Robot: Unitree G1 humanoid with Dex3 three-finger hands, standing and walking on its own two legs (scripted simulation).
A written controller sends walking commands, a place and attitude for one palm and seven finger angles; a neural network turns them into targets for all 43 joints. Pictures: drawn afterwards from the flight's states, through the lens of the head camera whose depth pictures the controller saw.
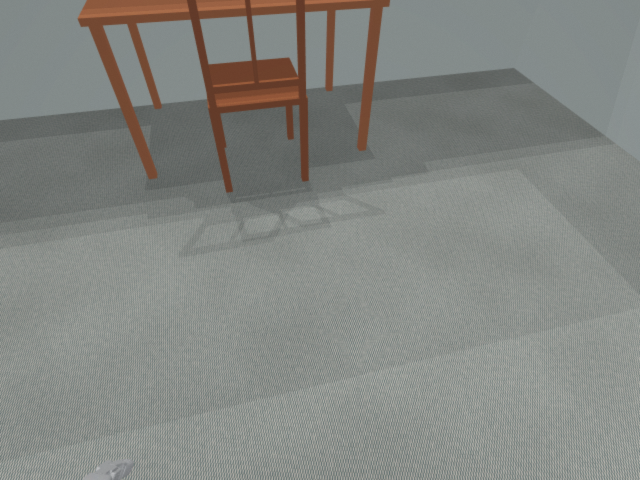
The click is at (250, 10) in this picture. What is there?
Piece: chair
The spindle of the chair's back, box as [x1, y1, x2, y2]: [245, 0, 258, 82]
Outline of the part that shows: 245,0 254,81 258,82 249,0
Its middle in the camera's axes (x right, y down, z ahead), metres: -0.26 -0.75 +1.42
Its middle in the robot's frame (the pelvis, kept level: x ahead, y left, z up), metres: +1.55 +0.33 -0.06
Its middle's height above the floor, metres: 0.71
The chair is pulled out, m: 0.00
